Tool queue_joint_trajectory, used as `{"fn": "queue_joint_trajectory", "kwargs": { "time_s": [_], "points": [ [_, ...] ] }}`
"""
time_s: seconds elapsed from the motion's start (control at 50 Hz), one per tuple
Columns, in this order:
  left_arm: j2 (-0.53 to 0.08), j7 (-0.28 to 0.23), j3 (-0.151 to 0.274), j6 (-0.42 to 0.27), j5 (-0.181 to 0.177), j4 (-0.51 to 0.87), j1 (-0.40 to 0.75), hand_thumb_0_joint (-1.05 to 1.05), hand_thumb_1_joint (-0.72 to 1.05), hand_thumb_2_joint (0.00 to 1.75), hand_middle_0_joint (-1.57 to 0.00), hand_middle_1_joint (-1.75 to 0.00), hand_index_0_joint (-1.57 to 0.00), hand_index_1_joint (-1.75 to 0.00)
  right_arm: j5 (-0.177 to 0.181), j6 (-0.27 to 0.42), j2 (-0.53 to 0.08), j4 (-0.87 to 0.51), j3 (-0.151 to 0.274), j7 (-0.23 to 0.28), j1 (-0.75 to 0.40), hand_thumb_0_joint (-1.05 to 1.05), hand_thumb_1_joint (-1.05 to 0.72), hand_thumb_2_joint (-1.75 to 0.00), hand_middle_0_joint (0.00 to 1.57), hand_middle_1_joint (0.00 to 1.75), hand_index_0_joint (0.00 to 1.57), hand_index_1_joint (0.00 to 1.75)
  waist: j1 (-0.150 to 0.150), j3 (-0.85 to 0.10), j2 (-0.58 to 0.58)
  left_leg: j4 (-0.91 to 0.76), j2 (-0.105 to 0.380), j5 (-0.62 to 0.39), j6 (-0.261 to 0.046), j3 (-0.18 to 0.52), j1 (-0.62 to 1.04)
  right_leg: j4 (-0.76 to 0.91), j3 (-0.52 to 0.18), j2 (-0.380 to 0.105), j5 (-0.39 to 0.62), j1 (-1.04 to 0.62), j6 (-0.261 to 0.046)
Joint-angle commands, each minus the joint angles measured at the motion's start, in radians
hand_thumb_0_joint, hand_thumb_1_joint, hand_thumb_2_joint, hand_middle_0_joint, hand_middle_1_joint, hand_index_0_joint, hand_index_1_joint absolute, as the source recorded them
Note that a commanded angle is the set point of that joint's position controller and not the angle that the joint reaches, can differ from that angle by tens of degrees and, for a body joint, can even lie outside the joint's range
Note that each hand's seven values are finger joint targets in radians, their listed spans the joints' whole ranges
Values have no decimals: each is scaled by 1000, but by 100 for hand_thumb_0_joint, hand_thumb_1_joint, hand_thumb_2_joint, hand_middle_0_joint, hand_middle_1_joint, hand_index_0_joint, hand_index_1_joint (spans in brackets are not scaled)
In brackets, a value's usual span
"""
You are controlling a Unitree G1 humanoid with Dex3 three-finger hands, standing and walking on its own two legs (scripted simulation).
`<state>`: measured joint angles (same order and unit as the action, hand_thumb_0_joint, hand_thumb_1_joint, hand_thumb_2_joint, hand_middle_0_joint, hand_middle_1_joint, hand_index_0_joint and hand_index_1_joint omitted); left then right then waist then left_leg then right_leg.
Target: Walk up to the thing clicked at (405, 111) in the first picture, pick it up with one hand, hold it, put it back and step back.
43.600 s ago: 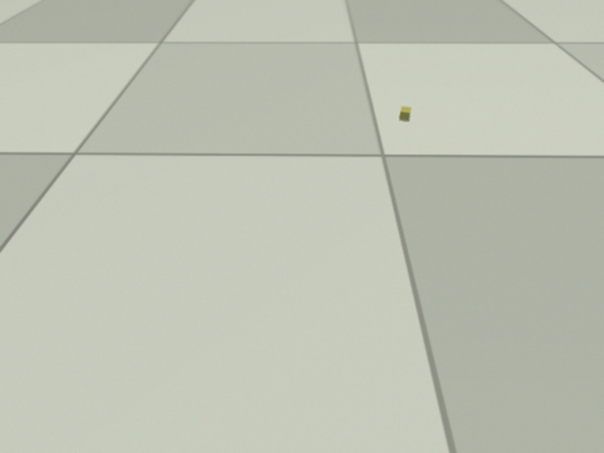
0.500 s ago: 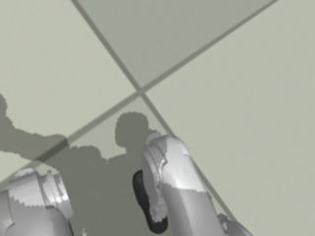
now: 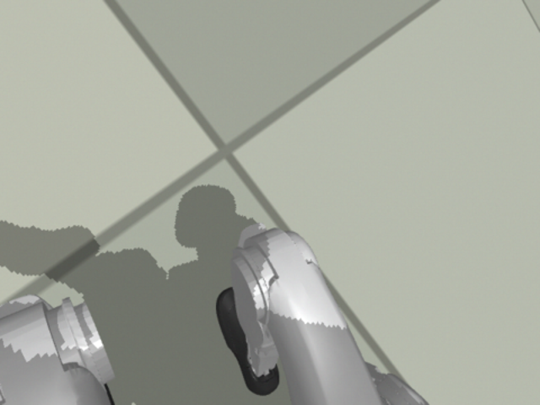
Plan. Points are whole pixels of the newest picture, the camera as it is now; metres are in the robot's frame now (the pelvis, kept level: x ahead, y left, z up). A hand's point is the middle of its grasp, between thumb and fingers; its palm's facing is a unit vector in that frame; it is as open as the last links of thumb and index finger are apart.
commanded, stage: rest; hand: left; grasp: from above
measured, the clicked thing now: out of the picture +0.45 +0.35 -0.27
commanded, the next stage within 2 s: open in 0.06 s
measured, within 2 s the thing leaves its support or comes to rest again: neither
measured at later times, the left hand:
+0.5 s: hand out of the picture +0.44 +0.34 -0.23, palm faces -0.41 -0.15 -0.90, open 9.6 cm
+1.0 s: hand out of the picture +0.45 +0.35 -0.23, palm faces -0.41 -0.16 -0.90, open 12.2 cm
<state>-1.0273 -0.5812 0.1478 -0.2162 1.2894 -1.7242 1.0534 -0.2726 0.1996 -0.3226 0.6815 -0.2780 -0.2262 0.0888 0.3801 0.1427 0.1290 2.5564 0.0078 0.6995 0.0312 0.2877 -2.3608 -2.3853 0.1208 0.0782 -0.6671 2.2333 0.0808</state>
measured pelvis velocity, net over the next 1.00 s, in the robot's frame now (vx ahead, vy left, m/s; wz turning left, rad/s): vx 0.00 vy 0.00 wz -0.01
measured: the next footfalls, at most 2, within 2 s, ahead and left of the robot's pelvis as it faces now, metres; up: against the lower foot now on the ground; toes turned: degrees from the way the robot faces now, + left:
none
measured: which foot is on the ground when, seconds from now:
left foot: down 0.00-1.00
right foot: down 0.00-1.00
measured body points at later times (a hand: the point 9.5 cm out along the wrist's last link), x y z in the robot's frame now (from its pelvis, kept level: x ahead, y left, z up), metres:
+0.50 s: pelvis +0.00 +0.00 +0.00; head +0.26 +0.14 +0.34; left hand +0.46 +0.35 -0.18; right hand +0.06 -0.25 -0.05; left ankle +0.06 +0.13 -0.27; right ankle +0.12 -0.13 -0.27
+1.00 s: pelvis +0.00 +0.00 +0.00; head +0.27 +0.13 +0.34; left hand +0.46 +0.35 -0.18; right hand +0.06 -0.25 -0.05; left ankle +0.06 +0.13 -0.27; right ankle +0.12 -0.13 -0.27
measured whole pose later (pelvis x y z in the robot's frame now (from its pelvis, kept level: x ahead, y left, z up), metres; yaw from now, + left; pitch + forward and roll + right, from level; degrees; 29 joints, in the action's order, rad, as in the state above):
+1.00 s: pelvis +0.00 +0.00 +0.00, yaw -1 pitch +27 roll -15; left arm -1.06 -0.58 0.14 -0.23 1.28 -1.70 1.04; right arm -0.28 0.21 -0.34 0.67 -0.30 -0.24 0.08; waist 0.38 0.16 0.14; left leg 2.55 0.01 0.71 0.04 0.31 -2.35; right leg -2.37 0.14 0.08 -0.67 2.22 0.08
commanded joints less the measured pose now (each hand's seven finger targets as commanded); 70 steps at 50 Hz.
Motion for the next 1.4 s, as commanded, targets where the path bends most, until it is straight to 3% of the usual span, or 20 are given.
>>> {"fn": "queue_joint_trajectory", "kwargs": {
  "time_s": [0.0, 0.02, 0.08, 0.1, 0.14, 0.26, 0.34, 0.54, 0.62, 0.72, 0.82, 0.88, 0.92, 0.98, 1.06, 1.16, 1.28, 1.32, 1.34, 1.38],
  "points": [
    [-234, -24, 2, -12, -14, 102, 238, 0, 84, 45, -122, -30, -122, -30, 6, 3, -336, 3, 95, 9, 181, 0, -90, -90, 20, 30, 20, 30, 38, -594, -528, -250, 35, -181, -38, -144, 494, 195, 152, 27, 234, -317, -96],
    [-258, -31, 19, -18, -12, 113, 226, 0, 82, 46, -121, -30, -120, -31, 5, -1, -330, 8, 88, 12, 177, 0, -90, -90, 20, 30, 20, 30, 22, -622, -516, -257, 36, -177, -39, -141, 495, 203, 153, 30, 230, -339, -95],
    [-257, -29, 5, -28, -5, 109, 218, 0, 84, 46, -121, -31, -121, -31, 7, -1, -335, 0, 87, 13, 164, 0, -90, -90, 20, 30, 20, 30, 24, -611, -524, -260, 37, -173, -35, -135, 506, 193, 158, 29, 224, -322, -97],
    [-221, -29, -22, -32, -4, 117, 230, 0, 83, 45, -121, -30, -120, -30, 3, -2, -337, -8, 91, 13, 160, 0, -90, -90, 20, 30, 20, 30, 30, -615, -536, -261, 35, -171, -35, -137, 502, 198, 155, 33, 228, -328, -97],
    [-253, -36, -1, -33, 4, 103, 211, 0, 85, 49, -122, -32, -122, -33, 3, -3, -339, 1, 87, 11, 174, 0, -90, -90, 20, 30, 20, 30, 29, -610, -515, -260, 36, -186, -35, -134, 505, 194, 160, 32, 240, -334, -93],
    [-255, -63, 4, -36, 3, 91, 222, 0, 37, 41, -76, -36, -76, -36, 3, 1, -341, 7, 80, 9, 172, 0, -89, -90, 20, 30, 20, 30, 31, -614, -527, -258, 41, -208, -32, -125, 512, 194, 164, 35, 263, -336, -93],
    [-249, -69, -8, -34, 8, 103, 246, 0, 14, 45, -66, -41, -66, -41, -2, 5, -342, 7, 80, 8, 163, 0, -89, -90, 20, 30, 20, 30, 37, -609, -558, -264, 43, -202, -27, -125, 534, 187, 167, 35, 255, -313, -96],
    [-257, -68, -9, -17, 0, 72, 238, 0, -2, 57, -53, -53, -52, -54, -6, 26, -354, 4, 79, 3, 162, 0, -89, -90, 20, 30, 20, 30, 46, -569, -521, -265, 41, -138, -33, -131, 488, 209, 162, 31, 209, -319, -91],
    [-244, -56, -23, -14, -18, 93, 249, 0, -7, 61, -48, -58, -48, -58, 2, 29, -355, -7, 80, 2, 150, 0, -89, -90, 20, 30, 20, 30, 41, -594, -527, -264, 42, -161, -29, -119, 508, 190, 167, 26, 225, -311, -91],
    [-278, -56, 10, -13, -17, 112, 226, 0, -14, 66, -42, -64, -42, -64, -1, 19, -352, 7, 76, 2, 177, 0, -89, -90, 20, 30, 20, 30, 33, -633, -547, -265, 42, -225, -29, -122, 525, 196, 165, 32, 279, -357, -91],
    [-252, -37, -15, -16, -18, 119, 233, 0, -21, 72, -35, -70, -35, -71, 2, 20, -348, 1, 79, -3, 166, 0, -89, -90, 20, 30, 20, 30, 41, -600, -559, -256, 44, -219, -27, -125, 525, 187, 162, 30, 270, -333, -93],
    [-282, -39, 18, -18, -24, 132, 203, 0, -23, 74, -35, -70, -34, -71, 3, 11, -342, 5, 76, 1, 179, 0, -89, -90, 20, 30, 20, 30, 22, -636, -549, -263, 43, -242, -28, -127, 531, 202, 159, 32, 290, -373, -92],
    [-263, -33, 5, -19, -20, 137, 215, 0, -24, 75, -33, -72, -33, -73, -2, 9, -351, 2, 80, -2, 192, 0, -89, -90, 20, 30, 20, 30, 37, -620, -557, -261, 42, -253, -27, -128, 534, 197, 161, 28, 296, -359, -92],
    [-236, -25, -18, -20, -28, 125, 218, 0, -27, 78, -30, -76, -29, -76, 4, 7, -349, -1, 84, 1, 178, 0, -89, -90, 20, 30, 20, 30, 41, -609, -548, -267, 41, -219, -28, -126, 526, 199, 164, 30, 270, -344, -95],
    [-284, -30, 11, -27, -29, 139, 221, 0, -29, 81, -28, -78, -27, -78, 7, 2, -347, -1, 75, 7, 177, 0, -89, -90, 20, 30, 20, 30, 31, -608, -523, -265, 41, -182, -34, -128, 492, 210, 161, 29, 238, -352, -94],
    [-262, -28, -3, -37, -23, 138, 225, 0, -33, 85, -24, -82, -24, -83, 8, 5, -351, -3, 83, 8, 174, 0, -89, -90, 20, 30, 20, 30, 37, -604, -537, -268, 43, -192, -30, -124, 518, 203, 163, 29, 241, -333, -95],
    [-276, -41, 13, -28, -14, 264, 247, 0, -31, 82, -25, -81, -26, -80, 7, 4, -336, -7, 92, 5, 175, 0, -90, -90, 20, 30, 20, 30, 5, -686, -612, -276, 40, -236, -24, -137, 571, 199, 158, 27, 283, -355, -97],
    [-298, -35, 53, -13, -22, 392, 241, 0, -32, 82, -25, -81, -25, -80, 20, 0, -334, -2, 117, 4, 172, 0, -90, -90, 20, 30, 20, 30, -51, -805, -713, -305, 39, -283, -7, -133, 667, 178, 156, 20, 298, -341, -109],
    [-291, -29, 60, -2, -26, 413, 217, 0, -32, 82, -26, -80, -26, -80, 26, -2, -330, -10, 133, -1, 170, 0, -90, -90, 20, 30, 20, 30, -58, -828, -738, -310, 40, -287, -4, -134, 694, 176, 151, 17, 298, -331, -112],
    [-212, -12, 48, 32, -43, 440, 157, 0, -33, 83, -25, -80, -24, -80, 41, -14, -311, 0, 161, -9, 172, 0, -90, -90, 20, 30, 20, 30, -86, -838, -742, -330, 34, -293, -2, -150, 690, 181, 141, 11, 303, -308, -115]
  ]
}}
